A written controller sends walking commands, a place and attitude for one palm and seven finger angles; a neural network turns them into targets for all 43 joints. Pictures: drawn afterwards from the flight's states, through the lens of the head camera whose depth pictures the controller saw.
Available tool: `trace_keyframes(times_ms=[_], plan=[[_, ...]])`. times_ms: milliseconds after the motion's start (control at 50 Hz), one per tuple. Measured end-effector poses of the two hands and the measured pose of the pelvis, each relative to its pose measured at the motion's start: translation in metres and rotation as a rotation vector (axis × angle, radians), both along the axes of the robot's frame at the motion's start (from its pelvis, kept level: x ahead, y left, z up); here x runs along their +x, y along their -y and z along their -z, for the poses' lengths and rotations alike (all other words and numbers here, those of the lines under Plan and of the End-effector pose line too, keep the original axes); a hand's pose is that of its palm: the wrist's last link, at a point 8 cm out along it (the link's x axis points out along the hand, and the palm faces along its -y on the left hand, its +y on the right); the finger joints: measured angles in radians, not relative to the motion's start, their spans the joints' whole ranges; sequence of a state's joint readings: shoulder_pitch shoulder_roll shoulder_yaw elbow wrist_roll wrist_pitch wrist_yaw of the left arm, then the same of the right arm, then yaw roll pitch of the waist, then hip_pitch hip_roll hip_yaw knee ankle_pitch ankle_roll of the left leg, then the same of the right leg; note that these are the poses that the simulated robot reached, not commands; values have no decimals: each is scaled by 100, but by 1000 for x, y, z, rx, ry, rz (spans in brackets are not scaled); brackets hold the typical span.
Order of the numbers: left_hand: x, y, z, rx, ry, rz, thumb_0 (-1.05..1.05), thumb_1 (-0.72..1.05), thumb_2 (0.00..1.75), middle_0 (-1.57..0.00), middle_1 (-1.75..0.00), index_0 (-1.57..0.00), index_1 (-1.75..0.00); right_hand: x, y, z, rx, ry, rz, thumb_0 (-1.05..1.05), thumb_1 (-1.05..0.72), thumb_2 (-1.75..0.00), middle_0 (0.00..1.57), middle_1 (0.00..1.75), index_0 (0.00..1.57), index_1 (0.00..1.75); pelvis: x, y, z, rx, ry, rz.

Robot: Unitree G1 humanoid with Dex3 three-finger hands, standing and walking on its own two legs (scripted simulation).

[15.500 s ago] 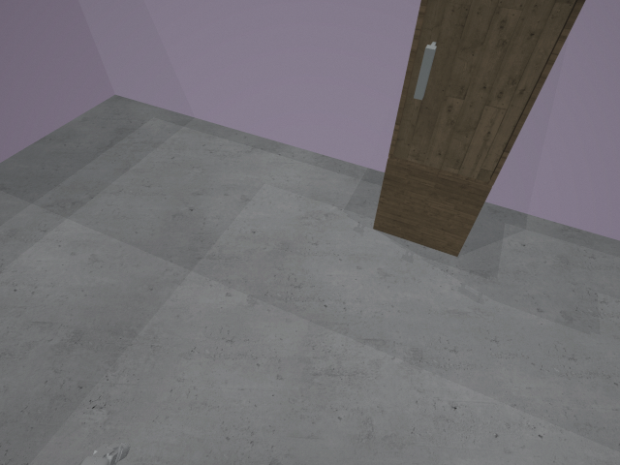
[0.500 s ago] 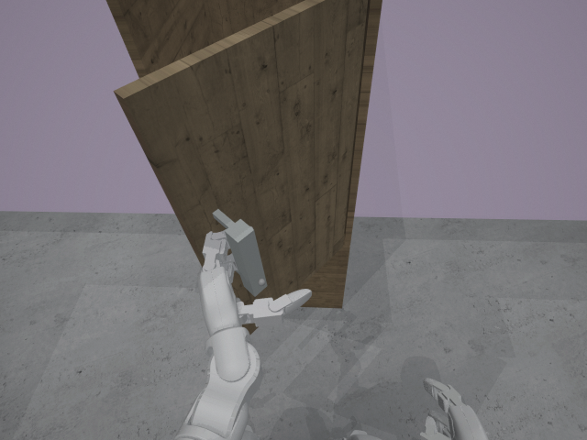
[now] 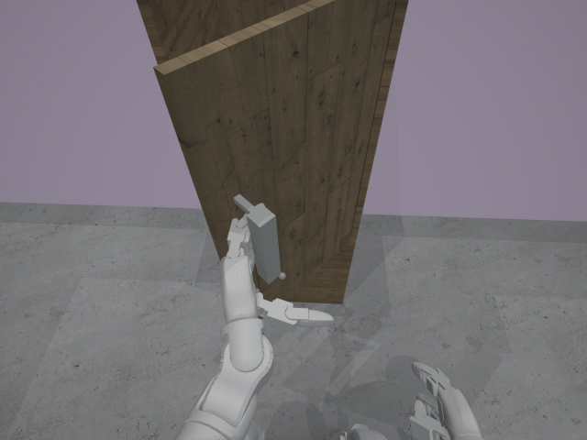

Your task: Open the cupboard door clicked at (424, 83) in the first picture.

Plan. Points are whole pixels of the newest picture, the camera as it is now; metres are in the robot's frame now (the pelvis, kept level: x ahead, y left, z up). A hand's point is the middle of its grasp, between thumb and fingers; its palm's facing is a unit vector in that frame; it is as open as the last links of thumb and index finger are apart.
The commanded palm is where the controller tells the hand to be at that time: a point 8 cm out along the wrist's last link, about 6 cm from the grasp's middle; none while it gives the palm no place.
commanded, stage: slide the hand sideways off the handle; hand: left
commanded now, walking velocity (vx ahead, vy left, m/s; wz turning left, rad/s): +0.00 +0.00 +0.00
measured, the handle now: (256, 239) +0.38 +0.07 +0.06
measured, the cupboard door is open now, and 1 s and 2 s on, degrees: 47 49 49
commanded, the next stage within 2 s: draw the hand back to the body in 1.14 s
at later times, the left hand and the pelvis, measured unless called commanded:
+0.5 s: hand (256, 317) +0.27 +0.06 +0.05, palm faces -0.08 -1.00 +0.00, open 16.3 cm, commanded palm +0.24 +0.11 +0.05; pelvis +0.01 +0.02 -0.01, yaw -1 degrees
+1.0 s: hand (220, 342) +0.23 +0.10 +0.06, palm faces -0.02 -1.00 +0.00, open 16.3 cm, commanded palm +0.20 +0.15 +0.05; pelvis +0.03 +0.01 -0.01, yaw +0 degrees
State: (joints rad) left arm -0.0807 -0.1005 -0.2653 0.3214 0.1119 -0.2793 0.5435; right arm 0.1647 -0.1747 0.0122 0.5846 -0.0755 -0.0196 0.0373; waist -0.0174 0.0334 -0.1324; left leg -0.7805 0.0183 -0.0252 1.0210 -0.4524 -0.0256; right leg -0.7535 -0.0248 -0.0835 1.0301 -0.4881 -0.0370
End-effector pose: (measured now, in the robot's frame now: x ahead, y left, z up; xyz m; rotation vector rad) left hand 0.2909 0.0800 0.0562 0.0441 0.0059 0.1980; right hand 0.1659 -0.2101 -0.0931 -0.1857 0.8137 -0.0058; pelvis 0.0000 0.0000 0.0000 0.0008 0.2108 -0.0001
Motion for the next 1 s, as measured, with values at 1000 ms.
trace_keyframes(times_ms=[1000], plan=[[-80,-73,-2,-52,-31,218,-1,-50,30,-15,-30,-15,-30,30,-3,-10,-7,96,20,1,-90,-90,20,29,20,30,26,-11,12,-14,-35,3]])
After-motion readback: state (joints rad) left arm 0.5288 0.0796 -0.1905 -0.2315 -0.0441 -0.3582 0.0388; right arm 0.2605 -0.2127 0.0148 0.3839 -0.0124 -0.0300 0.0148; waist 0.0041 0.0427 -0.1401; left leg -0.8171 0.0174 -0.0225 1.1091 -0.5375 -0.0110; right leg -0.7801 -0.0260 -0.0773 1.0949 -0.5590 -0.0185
